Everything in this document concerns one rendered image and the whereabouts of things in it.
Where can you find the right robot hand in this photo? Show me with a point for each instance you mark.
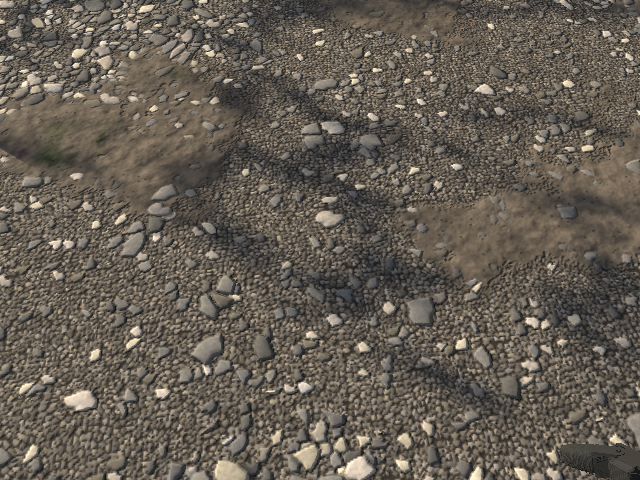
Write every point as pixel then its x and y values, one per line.
pixel 618 462

